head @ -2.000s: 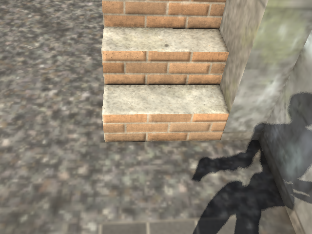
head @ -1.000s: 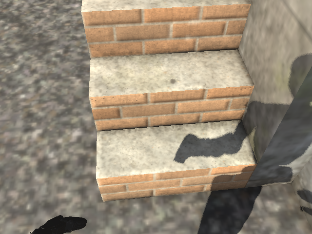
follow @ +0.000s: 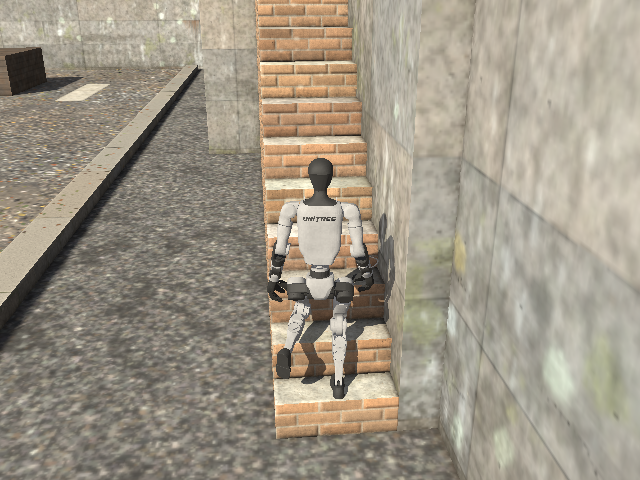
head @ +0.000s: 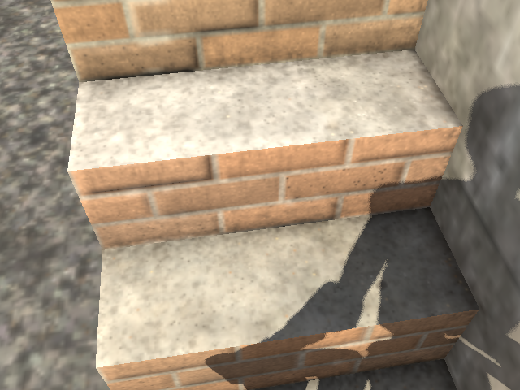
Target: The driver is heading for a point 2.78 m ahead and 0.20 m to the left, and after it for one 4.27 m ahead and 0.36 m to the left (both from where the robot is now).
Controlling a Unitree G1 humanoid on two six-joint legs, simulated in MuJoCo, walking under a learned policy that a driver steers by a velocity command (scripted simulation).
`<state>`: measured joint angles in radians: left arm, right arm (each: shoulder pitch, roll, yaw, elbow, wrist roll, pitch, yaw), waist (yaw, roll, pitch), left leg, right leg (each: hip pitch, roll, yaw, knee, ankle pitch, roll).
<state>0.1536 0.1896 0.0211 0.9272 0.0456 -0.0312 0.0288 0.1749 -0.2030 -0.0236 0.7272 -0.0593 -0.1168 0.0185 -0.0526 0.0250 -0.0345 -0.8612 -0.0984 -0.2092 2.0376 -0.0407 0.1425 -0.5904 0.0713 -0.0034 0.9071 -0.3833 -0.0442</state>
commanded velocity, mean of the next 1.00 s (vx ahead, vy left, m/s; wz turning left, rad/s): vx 0.95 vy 0.00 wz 0.00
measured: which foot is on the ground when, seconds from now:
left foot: up 0.00-0.28, down 0.30-0.90, up 0.92-1.00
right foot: down 0.00-0.30, up 0.32-0.84, down 0.86-1.00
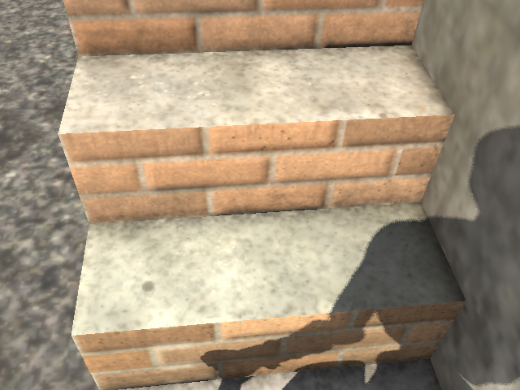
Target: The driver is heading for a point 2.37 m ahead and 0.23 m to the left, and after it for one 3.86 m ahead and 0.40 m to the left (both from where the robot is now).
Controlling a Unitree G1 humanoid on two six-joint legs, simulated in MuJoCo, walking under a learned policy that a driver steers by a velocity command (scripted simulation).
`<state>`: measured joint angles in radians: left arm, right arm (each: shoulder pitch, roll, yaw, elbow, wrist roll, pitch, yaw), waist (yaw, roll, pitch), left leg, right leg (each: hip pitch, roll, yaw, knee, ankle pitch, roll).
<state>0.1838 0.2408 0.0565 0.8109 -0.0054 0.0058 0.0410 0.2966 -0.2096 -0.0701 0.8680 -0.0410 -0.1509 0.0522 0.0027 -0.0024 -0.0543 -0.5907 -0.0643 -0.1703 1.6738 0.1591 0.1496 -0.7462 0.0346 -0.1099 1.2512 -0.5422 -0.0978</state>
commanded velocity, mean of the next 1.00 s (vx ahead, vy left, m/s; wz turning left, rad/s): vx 0.84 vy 0.00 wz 0.00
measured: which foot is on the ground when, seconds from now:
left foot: up 0.00-0.32, down 0.34-0.78, up 0.80-1.00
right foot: down 0.00-0.38, up 0.40-0.74, down 0.76-1.00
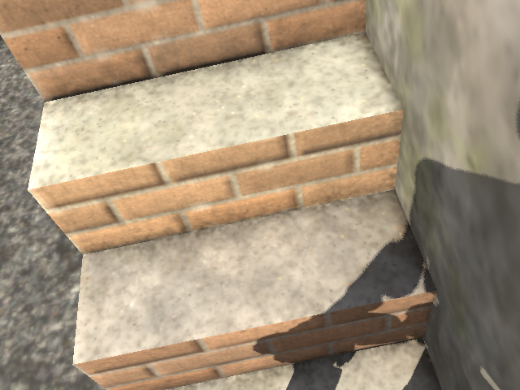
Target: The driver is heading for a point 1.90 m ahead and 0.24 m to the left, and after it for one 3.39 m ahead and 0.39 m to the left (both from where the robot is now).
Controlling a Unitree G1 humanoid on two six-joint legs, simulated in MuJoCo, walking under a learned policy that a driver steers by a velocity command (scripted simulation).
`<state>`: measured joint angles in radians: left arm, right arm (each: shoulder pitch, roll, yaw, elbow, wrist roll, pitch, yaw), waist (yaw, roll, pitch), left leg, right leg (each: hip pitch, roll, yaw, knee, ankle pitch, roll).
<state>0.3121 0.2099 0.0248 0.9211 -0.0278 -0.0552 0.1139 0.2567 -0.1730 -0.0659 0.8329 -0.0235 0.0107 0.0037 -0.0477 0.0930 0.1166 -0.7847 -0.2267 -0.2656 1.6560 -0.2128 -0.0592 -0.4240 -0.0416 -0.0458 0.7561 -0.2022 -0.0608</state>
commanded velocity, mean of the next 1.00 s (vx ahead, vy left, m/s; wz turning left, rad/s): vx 0.23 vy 0.00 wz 0.00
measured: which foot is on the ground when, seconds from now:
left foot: up 0.00-0.44, down 0.46-1.00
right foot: down 0.00-0.44, up 0.46-0.96, down 0.98-1.00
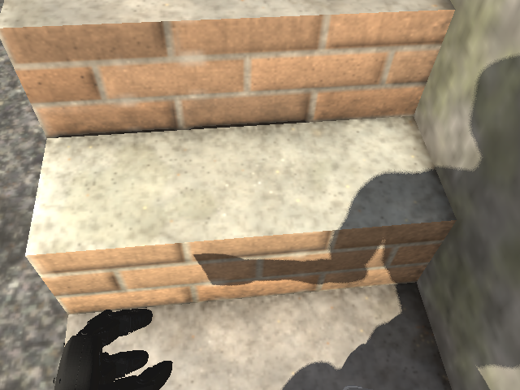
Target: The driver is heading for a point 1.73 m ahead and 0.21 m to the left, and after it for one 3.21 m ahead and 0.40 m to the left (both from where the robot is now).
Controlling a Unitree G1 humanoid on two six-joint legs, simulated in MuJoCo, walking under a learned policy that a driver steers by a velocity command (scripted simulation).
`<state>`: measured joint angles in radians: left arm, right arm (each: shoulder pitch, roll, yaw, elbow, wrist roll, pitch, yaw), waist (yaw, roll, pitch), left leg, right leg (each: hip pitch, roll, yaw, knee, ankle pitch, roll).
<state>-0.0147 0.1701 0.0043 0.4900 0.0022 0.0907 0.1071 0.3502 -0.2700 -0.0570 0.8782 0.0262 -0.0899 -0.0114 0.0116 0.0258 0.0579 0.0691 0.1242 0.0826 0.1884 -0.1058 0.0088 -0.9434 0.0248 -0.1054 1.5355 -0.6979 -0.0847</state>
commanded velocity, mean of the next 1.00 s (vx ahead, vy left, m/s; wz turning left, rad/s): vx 0.44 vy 0.00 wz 0.00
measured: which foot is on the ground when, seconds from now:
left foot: down 0.00-0.00, up 0.02-0.60, down 0.62-1.00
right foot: down 0.00-0.62, up 0.64-1.00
